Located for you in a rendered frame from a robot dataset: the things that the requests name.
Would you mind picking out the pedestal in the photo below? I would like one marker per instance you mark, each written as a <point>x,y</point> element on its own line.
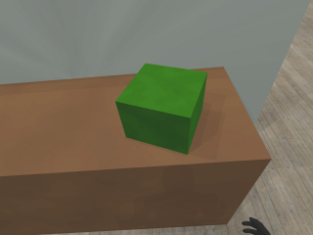
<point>66,165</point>

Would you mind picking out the carton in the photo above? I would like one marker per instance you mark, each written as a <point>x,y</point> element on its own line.
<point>162,106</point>

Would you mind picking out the robot right hand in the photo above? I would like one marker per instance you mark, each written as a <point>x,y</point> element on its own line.
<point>255,223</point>

